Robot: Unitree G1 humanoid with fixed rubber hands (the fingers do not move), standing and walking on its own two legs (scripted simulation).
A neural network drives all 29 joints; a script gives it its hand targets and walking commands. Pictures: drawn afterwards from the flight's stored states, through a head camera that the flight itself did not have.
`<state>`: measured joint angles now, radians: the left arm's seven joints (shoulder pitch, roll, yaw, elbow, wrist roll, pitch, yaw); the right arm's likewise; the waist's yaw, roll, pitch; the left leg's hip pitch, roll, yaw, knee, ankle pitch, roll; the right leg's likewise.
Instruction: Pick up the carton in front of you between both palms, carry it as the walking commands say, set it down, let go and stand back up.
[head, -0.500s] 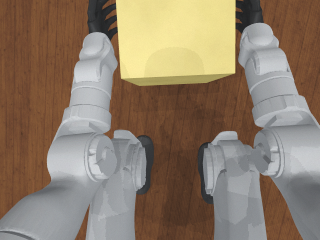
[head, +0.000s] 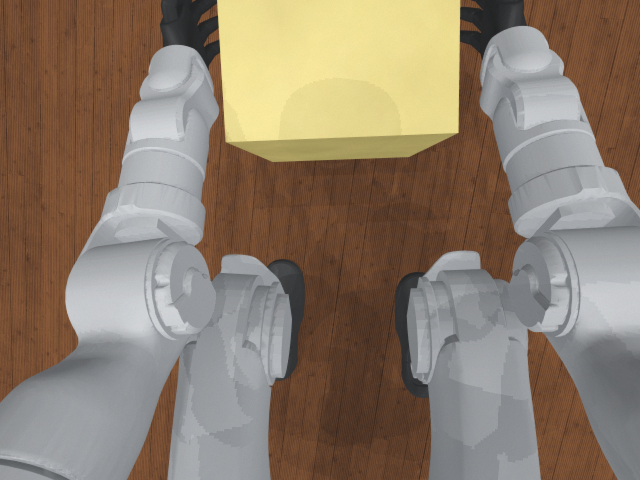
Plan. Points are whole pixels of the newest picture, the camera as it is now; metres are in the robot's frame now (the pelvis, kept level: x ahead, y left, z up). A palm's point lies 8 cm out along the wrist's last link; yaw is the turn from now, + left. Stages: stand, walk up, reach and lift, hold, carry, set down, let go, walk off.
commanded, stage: set down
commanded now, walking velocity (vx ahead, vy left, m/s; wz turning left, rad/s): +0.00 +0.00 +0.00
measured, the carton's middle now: (338, 65) +0.53 +0.00 -0.23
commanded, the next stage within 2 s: let go in 1.74 s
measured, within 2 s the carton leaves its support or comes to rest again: rests again in 0.06 s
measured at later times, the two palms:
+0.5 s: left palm (185, 68) +0.52 +0.16 -0.16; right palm (502, 46) +0.52 -0.17 -0.18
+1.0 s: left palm (132, 47) +0.51 +0.17 -0.08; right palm out of the picture +0.54 -0.20 -0.08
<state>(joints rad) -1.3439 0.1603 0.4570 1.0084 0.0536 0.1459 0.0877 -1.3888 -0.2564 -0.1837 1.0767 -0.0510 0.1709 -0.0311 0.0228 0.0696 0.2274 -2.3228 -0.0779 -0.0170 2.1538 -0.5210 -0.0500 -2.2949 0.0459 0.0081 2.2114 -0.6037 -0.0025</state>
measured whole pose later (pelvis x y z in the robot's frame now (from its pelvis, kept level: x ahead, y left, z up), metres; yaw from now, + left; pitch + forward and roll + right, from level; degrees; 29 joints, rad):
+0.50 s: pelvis -0.01 +0.00 +0.00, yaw +1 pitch +35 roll +2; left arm -1.39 0.22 0.37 1.13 -0.03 0.07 0.08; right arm -1.41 -0.31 -0.21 1.13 -0.08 0.08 0.00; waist 0.01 0.07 0.35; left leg -2.27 -0.08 0.00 2.17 -0.52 -0.05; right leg -2.24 0.05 0.03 2.24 -0.61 0.01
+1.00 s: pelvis +0.00 +0.00 +0.05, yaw +0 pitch +40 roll +2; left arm -1.16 0.21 0.22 0.86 -0.15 0.10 0.17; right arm -1.27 -0.39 -0.11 0.99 0.14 0.11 -0.05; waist 0.03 0.01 0.15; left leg -2.18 -0.06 -0.01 2.03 -0.54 -0.04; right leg -2.17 0.05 0.02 2.08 -0.61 0.00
